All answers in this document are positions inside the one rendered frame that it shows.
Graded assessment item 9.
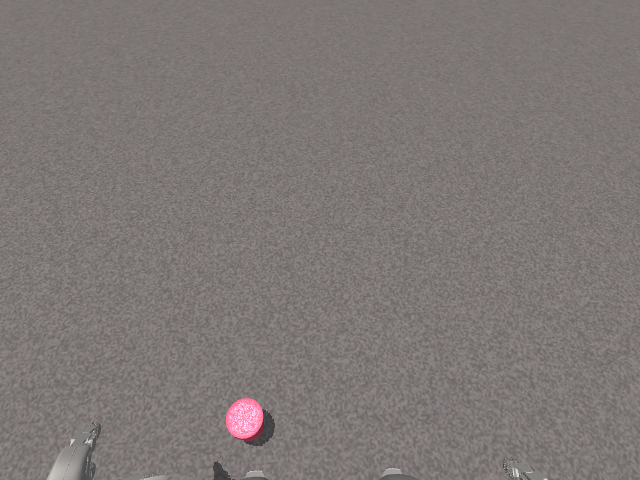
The right robot hand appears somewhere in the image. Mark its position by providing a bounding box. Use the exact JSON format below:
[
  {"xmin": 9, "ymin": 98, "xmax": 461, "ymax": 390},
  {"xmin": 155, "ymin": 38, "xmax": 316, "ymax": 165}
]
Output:
[{"xmin": 502, "ymin": 458, "xmax": 547, "ymax": 480}]

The left robot hand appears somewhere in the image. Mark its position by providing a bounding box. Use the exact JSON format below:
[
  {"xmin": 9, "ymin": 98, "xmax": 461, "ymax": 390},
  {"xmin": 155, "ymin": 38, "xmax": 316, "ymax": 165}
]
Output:
[{"xmin": 47, "ymin": 423, "xmax": 167, "ymax": 480}]

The cup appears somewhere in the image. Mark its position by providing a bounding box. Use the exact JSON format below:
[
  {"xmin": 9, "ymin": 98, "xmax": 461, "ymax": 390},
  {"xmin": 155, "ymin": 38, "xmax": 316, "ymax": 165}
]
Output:
[{"xmin": 226, "ymin": 398, "xmax": 264, "ymax": 441}]

